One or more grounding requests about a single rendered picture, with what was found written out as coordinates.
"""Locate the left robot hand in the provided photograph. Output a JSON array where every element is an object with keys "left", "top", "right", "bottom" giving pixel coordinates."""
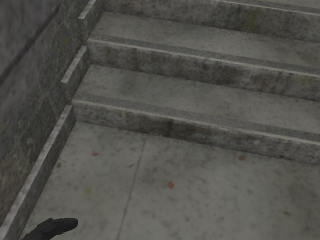
[{"left": 20, "top": 218, "right": 78, "bottom": 240}]

